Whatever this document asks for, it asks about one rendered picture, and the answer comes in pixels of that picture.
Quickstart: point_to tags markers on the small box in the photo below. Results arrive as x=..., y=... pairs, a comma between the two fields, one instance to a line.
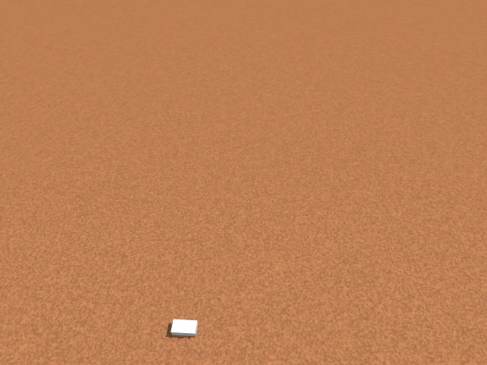
x=184, y=327

